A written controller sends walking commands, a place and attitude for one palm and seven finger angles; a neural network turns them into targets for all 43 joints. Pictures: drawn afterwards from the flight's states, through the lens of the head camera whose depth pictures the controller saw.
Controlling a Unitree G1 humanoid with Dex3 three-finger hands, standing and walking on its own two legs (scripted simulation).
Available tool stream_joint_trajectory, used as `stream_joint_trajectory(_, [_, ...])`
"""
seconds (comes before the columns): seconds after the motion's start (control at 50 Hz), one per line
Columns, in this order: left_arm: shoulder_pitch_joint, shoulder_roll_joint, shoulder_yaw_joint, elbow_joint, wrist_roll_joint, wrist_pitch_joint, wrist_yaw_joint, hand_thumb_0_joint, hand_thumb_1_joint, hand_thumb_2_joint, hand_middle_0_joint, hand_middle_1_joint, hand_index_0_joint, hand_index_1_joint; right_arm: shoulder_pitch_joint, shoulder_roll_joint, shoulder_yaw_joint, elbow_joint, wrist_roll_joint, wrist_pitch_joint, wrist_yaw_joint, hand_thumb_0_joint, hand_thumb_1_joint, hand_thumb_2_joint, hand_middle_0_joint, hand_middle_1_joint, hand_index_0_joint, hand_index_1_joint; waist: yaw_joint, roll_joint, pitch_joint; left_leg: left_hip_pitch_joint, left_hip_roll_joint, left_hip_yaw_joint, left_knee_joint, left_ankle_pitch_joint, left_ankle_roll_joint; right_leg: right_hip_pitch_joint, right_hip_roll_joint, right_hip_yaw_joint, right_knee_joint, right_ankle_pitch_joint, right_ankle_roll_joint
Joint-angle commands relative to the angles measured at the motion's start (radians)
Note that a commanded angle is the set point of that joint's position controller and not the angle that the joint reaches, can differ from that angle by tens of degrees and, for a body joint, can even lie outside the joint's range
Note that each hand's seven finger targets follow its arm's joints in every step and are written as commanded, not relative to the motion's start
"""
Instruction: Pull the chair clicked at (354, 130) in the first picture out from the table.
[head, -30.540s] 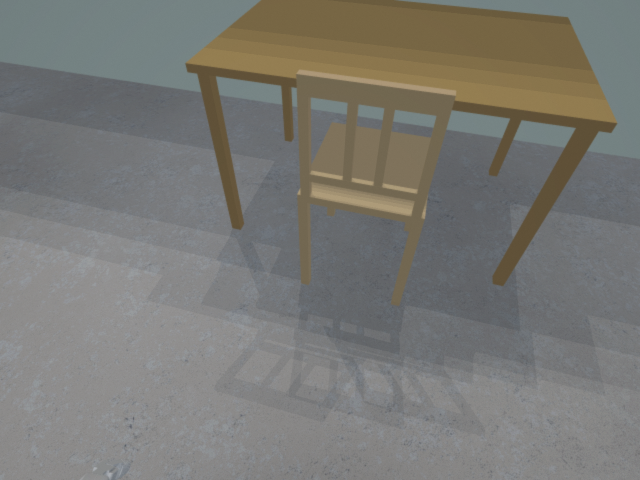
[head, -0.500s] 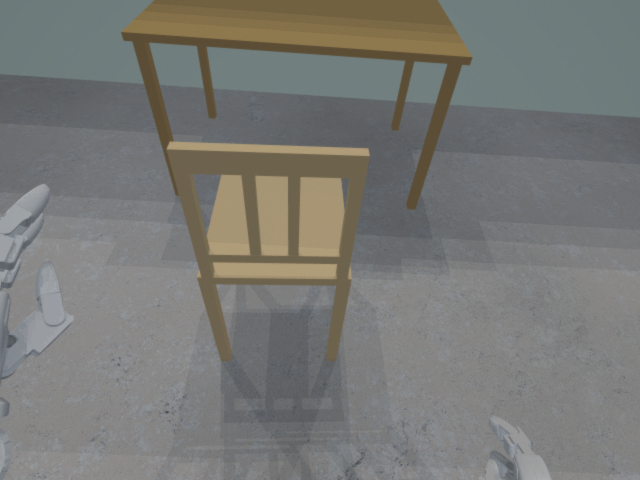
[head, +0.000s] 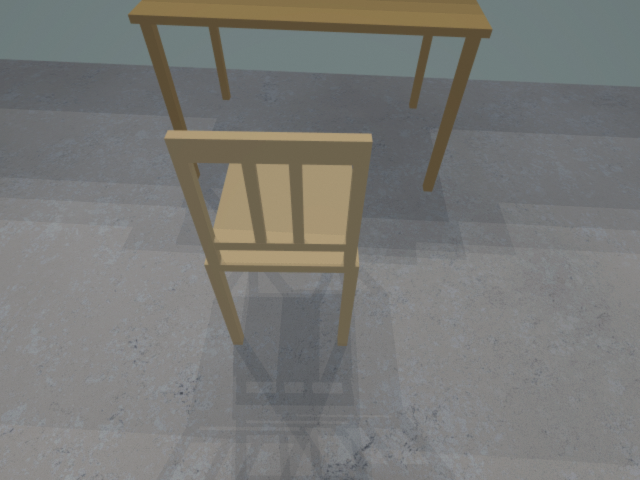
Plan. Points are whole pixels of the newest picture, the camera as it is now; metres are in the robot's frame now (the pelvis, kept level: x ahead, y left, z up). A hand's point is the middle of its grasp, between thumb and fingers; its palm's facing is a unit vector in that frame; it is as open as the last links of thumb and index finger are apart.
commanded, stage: let the arm hang, fingers relaxed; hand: left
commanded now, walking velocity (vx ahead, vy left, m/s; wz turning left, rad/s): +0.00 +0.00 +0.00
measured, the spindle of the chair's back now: (255, 204) +0.64 +0.17 -0.11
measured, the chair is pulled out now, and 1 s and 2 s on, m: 0.61 0.61 0.61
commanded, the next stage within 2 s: look to check the result in 0.56 s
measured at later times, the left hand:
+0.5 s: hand out of the picture +0.00 +0.15 -0.17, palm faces +0.00 -0.98 -0.18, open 7.3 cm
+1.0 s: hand out of the picture +0.00 +0.14 -0.17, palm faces +0.01 -0.98 -0.17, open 7.3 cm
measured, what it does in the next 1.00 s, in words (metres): stands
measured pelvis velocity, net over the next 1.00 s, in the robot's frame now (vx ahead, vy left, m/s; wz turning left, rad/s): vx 0.01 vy -0.02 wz -0.01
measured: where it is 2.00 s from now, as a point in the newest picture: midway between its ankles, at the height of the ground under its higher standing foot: outside the picture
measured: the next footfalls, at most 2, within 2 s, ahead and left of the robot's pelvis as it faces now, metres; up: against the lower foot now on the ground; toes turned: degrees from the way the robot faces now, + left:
none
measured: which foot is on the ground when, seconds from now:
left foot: down 0.00-1.00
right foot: down 0.00-1.00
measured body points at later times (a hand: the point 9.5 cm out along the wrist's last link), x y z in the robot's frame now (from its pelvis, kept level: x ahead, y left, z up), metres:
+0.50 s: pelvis +0.00 -0.01 +0.00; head +0.01 -0.02 +0.45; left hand +0.00 +0.20 -0.16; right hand -0.03 -0.21 -0.16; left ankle +0.01 +0.11 -0.74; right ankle +0.00 -0.12 -0.74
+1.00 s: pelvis +0.01 -0.02 +0.00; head +0.02 -0.02 +0.45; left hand +0.00 +0.19 -0.16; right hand -0.02 -0.22 -0.16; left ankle +0.02 +0.11 -0.74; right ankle +0.00 -0.12 -0.74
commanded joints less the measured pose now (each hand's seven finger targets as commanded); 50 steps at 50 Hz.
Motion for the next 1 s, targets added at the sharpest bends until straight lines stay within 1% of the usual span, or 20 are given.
stream_joint_trajectory(0.0, [0.01,0.071,0.002,-0.017,-0.008,-0.03,0.002,0.0,0.9,0.9,-0.2,-0.3,-0.2,-0.3,0.051,-0.063,-0.005,-0.021,0.008,-0.017,0.002,0.0,-0.9,-0.9,0.2,0.3,0.2,0.3,-0.005,-0.034,0.0,-0.006,0.079,-0.071,-0.099,0.089,0.034,-0.003,-0.098,0.122,-0.116,0.016,-0.046])
stream_joint_trajectory(0.02, [0.013,0.069,0.0,-0.007,-0.009,-0.03,0.003,0.0,0.9,0.9,-0.2,-0.3,-0.2,-0.3,0.057,-0.061,-0.003,-0.013,0.008,-0.016,0.001,0.0,-0.9,-0.9,0.2,0.3,0.2,0.3,-0.006,-0.05,0.006,0.002,0.08,-0.066,-0.099,0.088,0.034,-0.011,-0.099,0.123,-0.122,0.007,-0.047])
stream_joint_trajectory(0.06, [0.015,0.07,-0.003,0.012,-0.01,-0.03,0.004,0.0,0.9,0.9,-0.2,-0.3,-0.2,-0.3,0.062,-0.055,0.0,0.008,0.009,-0.016,0.002,0.0,-0.9,-0.9,0.2,0.3,0.2,0.3,-0.005,-0.052,0.022,0.005,0.079,-0.064,-0.1,0.098,0.034,-0.022,-0.098,0.122,-0.125,0.002,-0.046])
stream_joint_trajectory(0.16, [0.029,0.06,-0.005,0.04,-0.009,-0.029,0.009,0.0,0.9,0.9,-0.2,-0.3,-0.2,-0.3,0.068,-0.037,0.002,0.04,0.007,-0.011,0.002,0.0,-0.9,-0.9,0.2,0.3,0.2,0.3,-0.003,-0.049,0.06,-0.006,0.076,-0.057,-0.115,0.029,0.032,-0.054,-0.094,0.133,-0.143,-0.08,-0.046])
stream_joint_trajectory(0.2, [0.033,0.053,-0.002,0.044,-0.009,-0.031,0.01,0.0,0.9,0.9,-0.2,-0.3,-0.2,-0.3,0.074,-0.028,0.003,0.048,0.007,-0.014,0.001,0.0,-0.9,-0.9,0.2,0.3,0.2,0.3,-0.002,-0.058,0.045,0.0,0.076,-0.057,-0.113,0.054,0.032,-0.043,-0.092,0.134,-0.136,-0.057,-0.046])
stream_joint_trajectory(0.26, [0.034,0.039,-0.001,0.049,-0.009,-0.032,0.012,0.0,0.9,0.9,-0.2,-0.3,-0.2,-0.3,0.076,-0.013,0.003,0.063,0.008,-0.019,-0.001,0.0,-0.9,-0.9,0.2,0.3,0.2,0.3,0.001,-0.023,0.045,-0.003,0.08,-0.06,-0.12,0.072,0.032,-0.032,-0.088,0.129,-0.124,-0.025,-0.046])
stream_joint_trajectory(0.34, [0.04,0.025,0.001,0.056,-0.008,-0.035,0.013,0.0,0.9,0.9,-0.2,-0.3,-0.2,-0.3,0.084,0.002,0.004,0.072,0.008,-0.021,-0.005,0.0,-0.9,-0.9,0.2,0.3,0.2,0.3,0.003,-0.013,0.045,-0.005,0.083,-0.059,-0.124,0.076,0.032,-0.023,-0.084,0.123,-0.12,-0.006,-0.047])
stream_joint_trajectory(0.36, [0.038,0.02,0.001,0.061,-0.01,-0.033,0.013,0.0,0.9,0.9,-0.2,-0.3,-0.2,-0.3,0.082,0.003,0.003,0.075,0.007,-0.022,-0.006,0.0,-0.9,-0.9,0.2,0.3,0.2,0.3,0.003,0.008,0.055,-0.01,0.083,-0.06,-0.127,0.075,0.031,-0.028,-0.084,0.125,-0.117,-0.004,-0.047])
stream_joint_trajectory(0.42, [0.043,0.014,0.003,0.065,-0.01,-0.035,0.013,0.0,0.9,0.9,-0.2,-0.3,-0.2,-0.3,0.09,0.011,0.005,0.081,0.008,-0.026,-0.009,0.0,-0.9,-0.9,0.2,0.3,0.2,0.3,0.003,0.022,0.036,-0.001,0.085,-0.06,-0.125,0.102,0.032,-0.009,-0.084,0.129,-0.112,0.031,-0.048])
stream_joint_trajectory(0.44, [0.037,0.013,0.003,0.066,-0.009,-0.034,0.013,0.0,0.9,0.9,-0.2,-0.3,-0.2,-0.3,0.092,0.016,0.005,0.08,0.009,-0.025,-0.01,0.0,-0.9,-0.9,0.2,0.3,0.2,0.3,0.005,-0.003,0.057,-0.014,0.088,-0.061,-0.128,0.094,0.032,-0.012,-0.08,0.12,-0.116,0.026,-0.048])
stream_joint_trajectory(0.52, [0.041,0.006,0.003,0.069,-0.009,-0.036,0.012,0.0,0.9,0.9,-0.2,-0.3,-0.2,-0.3,0.099,0.015,0.003,0.086,0.009,-0.027,-0.011,0.0,-0.9,-0.9,0.2,0.3,0.2,0.3,0.001,-0.01,0.033,0.009,0.087,-0.059,-0.123,0.112,0.032,-0.005,-0.085,0.123,-0.116,0.04,-0.048])
stream_joint_trajectory(0.54, [0.039,0.005,0.003,0.071,-0.009,-0.035,0.012,0.0,0.9,0.9,-0.2,-0.3,-0.2,-0.3,0.098,0.019,0.003,0.087,0.01,-0.024,-0.011,0.0,-0.9,-0.9,0.2,0.3,0.2,0.3,0.003,-0.016,0.05,-0.004,0.086,-0.06,-0.127,0.087,0.032,-0.008,-0.082,0.121,-0.125,0.017,-0.048])
stream_joint_trajectory(0.62, [0.042,0.0,0.003,0.073,-0.009,-0.036,0.012,0.0,0.9,0.9,-0.2,-0.3,-0.2,-0.3,0.1,0.018,0.001,0.089,0.009,-0.025,-0.012,0.0,-0.9,-0.9,0.2,0.3,0.2,0.3,-0.001,-0.007,0.035,0.018,0.086,-0.054,-0.12,0.102,0.029,-0.015,-0.085,0.125,-0.123,0.029,-0.049])
stream_joint_trajectory(0.66, [0.037,-0.002,0.004,0.07,-0.008,-0.034,0.012,0.0,0.9,0.9,-0.2,-0.3,-0.2,-0.3,0.1,0.018,0.001,0.09,0.009,-0.024,-0.012,0.0,-0.9,-0.9,0.2,0.3,0.2,0.3,0.0,-0.004,0.059,0.004,0.088,-0.057,-0.128,0.086,0.029,-0.023,-0.08,0.124,-0.125,0.016,-0.048])
stream_joint_trajectory(0.72, [0.042,-0.003,0.006,0.072,-0.009,-0.036,0.012,0.0,0.9,0.9,-0.2,-0.3,-0.2,-0.3,0.104,0.019,0.002,0.091,0.009,-0.03,-0.014,0.0,-0.9,-0.9,0.2,0.3,0.2,0.3,0.001,0.013,0.021,0.018,0.092,-0.059,-0.126,0.12,0.031,0.002,-0.082,0.12,-0.114,0.051,-0.047])
stream_joint_trajectory(0.74, [0.038,-0.001,0.005,0.072,-0.009,-0.035,0.012,0.0,0.9,0.9,-0.2,-0.3,-0.2,-0.3,0.104,0.023,0.002,0.09,0.011,-0.028,-0.014,0.0,-0.9,-0.9,0.2,0.3,0.2,0.3,0.002,-0.013,0.036,0.005,0.092,-0.062,-0.129,0.109,0.033,0.006,-0.079,0.114,-0.12,0.046,-0.047])
stream_joint_trajectory(0.82, [0.043,-0.007,0.004,0.075,-0.01,-0.036,0.012,0.0,0.9,0.9,-0.2,-0.3,-0.2,-0.3,0.098,0.017,0.001,0.089,0.01,-0.029,-0.015,0.0,-0.9,-0.9,0.2,0.3,0.2,0.3,0.0,-0.009,0.028,0.025,0.09,-0.059,-0.124,0.121,0.031,-0.004,-0.083,0.119,-0.119,0.052,-0.047])
stream_joint_trajectory(0.84, [0.043,-0.008,0.004,0.076,-0.008,-0.036,0.012,0.0,0.9,0.9,-0.2,-0.3,-0.2,-0.3,0.098,0.022,0.001,0.091,0.011,-0.028,-0.015,0.0,-0.9,-0.9,0.2,0.3,0.2,0.3,0.0,-0.013,0.042,0.016,0.092,-0.06,-0.126,0.119,0.033,-0.005,-0.081,0.116,-0.122,0.052,-0.048])
stream_joint_trajectory(0.88, [0.044,-0.007,0.005,0.072,-0.009,-0.036,0.012,0.0,0.9,0.9,-0.2,-0.3,-0.2,-0.3,0.096,0.02,0.002,0.091,0.011,-0.03,-0.016,0.0,-0.9,-0.9,0.2,0.3,0.2,0.3,0.001,0.003,0.033,0.023,0.092,-0.059,-0.126,0.134,0.031,0.0,-0.083,0.118,-0.116,0.065,-0.047])
stream_joint_trajectory(0.98, [0.043,-0.007,0.004,0.074,-0.009,-0.036,0.012,0.0,0.9,0.9,-0.2,-0.3,-0.2,-0.3,0.091,0.018,0.001,0.091,0.011,-0.028,-0.016,0.0,-0.9,-0.9,0.2,0.3,0.2,0.3,0.001,-0.013,0.042,0.021,0.09,-0.059,-0.122,0.138,0.031,-0.001,-0.085,0.113,-0.119,0.068,-0.046])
